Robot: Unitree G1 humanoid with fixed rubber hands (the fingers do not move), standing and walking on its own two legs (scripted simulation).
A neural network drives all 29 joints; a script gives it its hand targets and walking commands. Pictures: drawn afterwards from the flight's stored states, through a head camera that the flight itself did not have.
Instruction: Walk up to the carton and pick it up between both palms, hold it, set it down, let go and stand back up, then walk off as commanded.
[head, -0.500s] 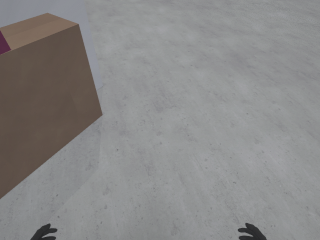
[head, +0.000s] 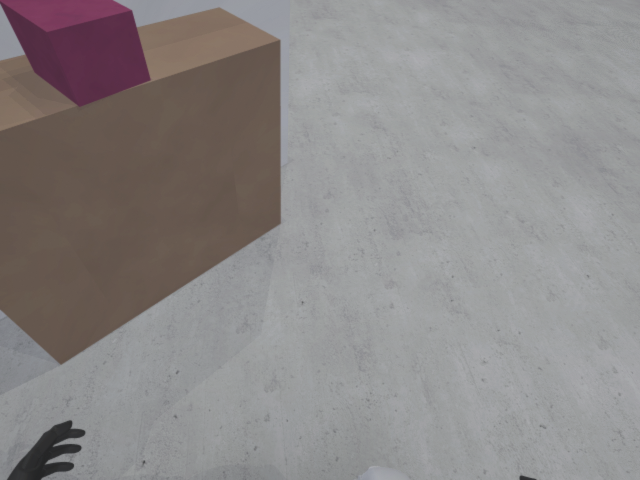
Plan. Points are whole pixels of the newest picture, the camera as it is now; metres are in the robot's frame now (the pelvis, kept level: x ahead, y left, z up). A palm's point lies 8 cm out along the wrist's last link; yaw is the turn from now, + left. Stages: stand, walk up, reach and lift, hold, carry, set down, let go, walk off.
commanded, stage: walk up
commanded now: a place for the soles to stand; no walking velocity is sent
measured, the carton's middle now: (80, 43) +0.93 +0.51 +0.08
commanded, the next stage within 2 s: none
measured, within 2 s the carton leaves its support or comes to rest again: neither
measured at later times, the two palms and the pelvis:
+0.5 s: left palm (26, 429) +0.20 +0.34 -0.04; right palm (504, 396) +0.26 -0.29 -0.10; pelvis +0.13 -0.01 +0.01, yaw +8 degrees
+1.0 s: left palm (42, 371) +0.28 +0.37 -0.08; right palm (444, 289) +0.44 -0.24 -0.09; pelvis +0.28 +0.03 +0.00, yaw +19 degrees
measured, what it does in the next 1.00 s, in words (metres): walks ahead, turning left: right foot, then left foot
